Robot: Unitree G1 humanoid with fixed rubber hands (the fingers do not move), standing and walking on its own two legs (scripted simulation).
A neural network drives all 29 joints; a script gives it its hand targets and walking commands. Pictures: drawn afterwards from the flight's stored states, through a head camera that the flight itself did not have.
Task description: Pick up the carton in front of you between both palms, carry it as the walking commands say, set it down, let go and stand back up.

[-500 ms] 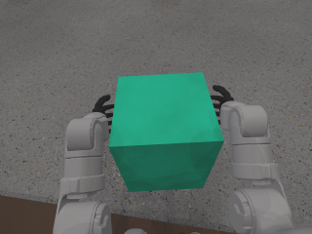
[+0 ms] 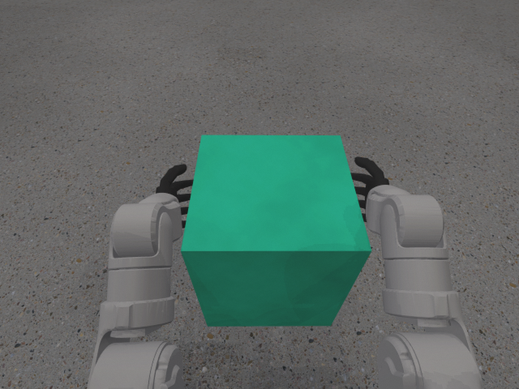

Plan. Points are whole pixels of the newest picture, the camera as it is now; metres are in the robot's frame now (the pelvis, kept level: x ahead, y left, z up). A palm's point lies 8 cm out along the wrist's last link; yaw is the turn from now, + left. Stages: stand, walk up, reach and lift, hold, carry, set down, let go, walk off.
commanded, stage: carry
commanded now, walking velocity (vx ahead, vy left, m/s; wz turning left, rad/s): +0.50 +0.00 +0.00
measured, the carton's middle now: (270, 236) +0.36 +0.00 +0.04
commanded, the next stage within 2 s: none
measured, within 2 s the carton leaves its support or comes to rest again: neither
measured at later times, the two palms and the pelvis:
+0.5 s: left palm (169, 100) +0.66 +0.19 +0.10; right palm (309, 84) +0.70 -0.11 +0.11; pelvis +0.33 +0.00 +0.01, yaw +3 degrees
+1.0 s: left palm (169, 51) +0.92 +0.23 +0.08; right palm (281, 48) +0.92 -0.07 +0.09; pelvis +0.65 +0.09 +0.02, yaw +0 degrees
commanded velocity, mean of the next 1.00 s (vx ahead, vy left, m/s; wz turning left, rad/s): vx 0.50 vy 0.00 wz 0.00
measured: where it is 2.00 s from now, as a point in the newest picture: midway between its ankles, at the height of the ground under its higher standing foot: (238, 175)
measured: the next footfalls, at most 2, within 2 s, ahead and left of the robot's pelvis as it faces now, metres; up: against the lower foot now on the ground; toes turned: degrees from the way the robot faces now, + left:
right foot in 0.36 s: +0.43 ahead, -0.04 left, +0.00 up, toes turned -2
left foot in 0.82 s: +0.70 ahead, +0.17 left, +0.00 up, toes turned +11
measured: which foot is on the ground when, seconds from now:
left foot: down 0.00-0.38, up 0.40-0.80, down 0.82-1.00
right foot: up 0.00-0.34, down 0.36-0.82, up 0.84-1.00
